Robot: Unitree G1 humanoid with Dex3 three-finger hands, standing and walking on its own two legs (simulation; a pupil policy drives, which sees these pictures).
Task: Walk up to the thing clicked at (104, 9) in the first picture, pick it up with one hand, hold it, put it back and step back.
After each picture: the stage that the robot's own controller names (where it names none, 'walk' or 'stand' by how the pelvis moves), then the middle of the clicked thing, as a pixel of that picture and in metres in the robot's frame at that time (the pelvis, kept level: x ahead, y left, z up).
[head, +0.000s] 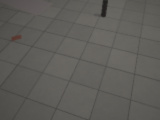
stand; (104, 8) +1.96 -0.28 -0.65
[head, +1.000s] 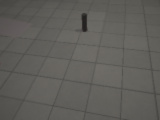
walk; (84, 22) +1.83 +0.12 -0.63
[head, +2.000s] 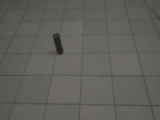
walk; (58, 44) +1.19 +0.35 -0.65
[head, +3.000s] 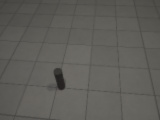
walk; (59, 79) +0.78 +0.28 -0.65
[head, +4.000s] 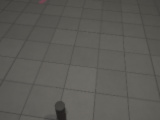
walk; (60, 113) +0.50 +0.18 -0.63
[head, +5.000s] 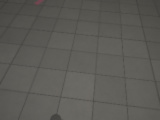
stand; out of the picture +0.40 +0.19 -0.65
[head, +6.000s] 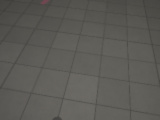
stand; out of the picture +0.38 +0.18 -0.65
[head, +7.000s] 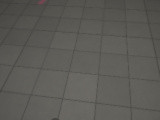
stand; out of the picture +0.37 +0.22 -0.65
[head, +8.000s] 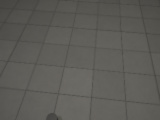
stand; out of the picture +0.37 +0.22 -0.65
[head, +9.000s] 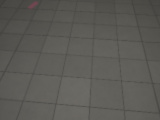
stand; out of the picture +0.34 +0.23 -0.66
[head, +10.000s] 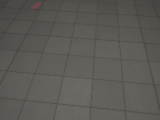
stand; out of the picture +0.35 +0.22 -0.66
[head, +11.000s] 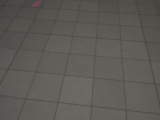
stand; out of the picture +0.35 +0.22 -0.66
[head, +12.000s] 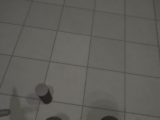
go down; (44, 94) +0.40 +0.21 -0.51
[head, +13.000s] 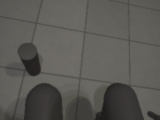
go down; (31, 62) +0.45 +0.23 -0.27
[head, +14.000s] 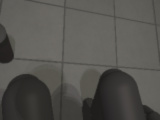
close in; (0, 46) +0.44 +0.25 -0.20
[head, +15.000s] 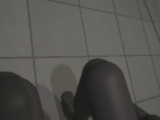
close; out of the picture +0.43 +0.27 -0.16
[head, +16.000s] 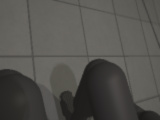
lift; out of the picture +0.42 +0.28 -0.16
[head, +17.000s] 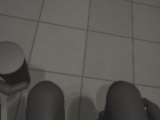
lift; (15, 71) +0.33 +0.23 -0.02
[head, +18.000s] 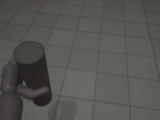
hold; (37, 79) +0.32 +0.16 +0.09
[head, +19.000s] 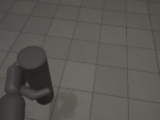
hold; (39, 80) +0.33 +0.16 +0.05
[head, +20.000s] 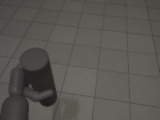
crouch; (42, 82) +0.32 +0.15 +0.06
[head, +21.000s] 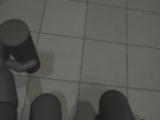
crouch; (24, 52) +0.42 +0.18 -0.04
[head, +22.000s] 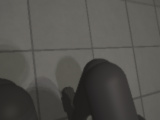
lower; out of the picture +0.44 +0.26 -0.17
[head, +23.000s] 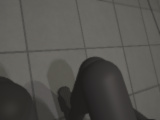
lower; out of the picture +0.43 +0.27 -0.17
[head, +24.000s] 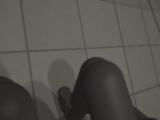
lower; out of the picture +0.43 +0.29 -0.16
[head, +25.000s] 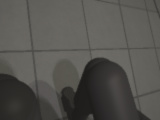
lower; out of the picture +0.42 +0.29 -0.15
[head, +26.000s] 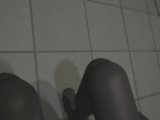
loosen; out of the picture +0.43 +0.25 -0.15
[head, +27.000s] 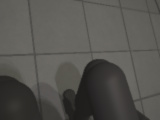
withdraw; out of the picture +0.44 +0.26 -0.17
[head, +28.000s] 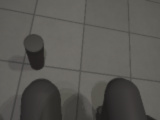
walk; (35, 55) +0.46 +0.20 -0.24
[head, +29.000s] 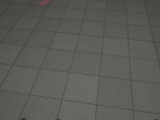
stand; out of the picture +0.38 +0.17 -0.59
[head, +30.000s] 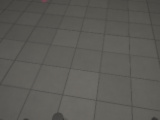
stand; out of the picture +0.41 +0.17 -0.60
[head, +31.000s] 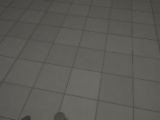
stand; out of the picture +0.40 +0.17 -0.60
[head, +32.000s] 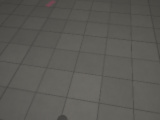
walk; out of the picture +0.41 +0.17 -0.65
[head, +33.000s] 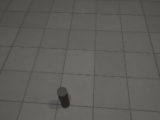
walk; (63, 98) +0.52 +0.18 -0.63
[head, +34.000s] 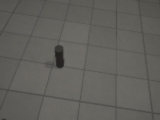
walk; (59, 57) +0.82 +0.17 -0.62
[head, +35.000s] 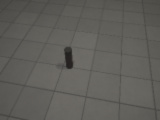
stand; (68, 58) +1.02 +0.18 -0.64
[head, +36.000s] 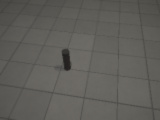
stand; (66, 60) +1.02 +0.20 -0.66
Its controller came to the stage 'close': yes
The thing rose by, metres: 0.68
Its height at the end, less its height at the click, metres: +0.00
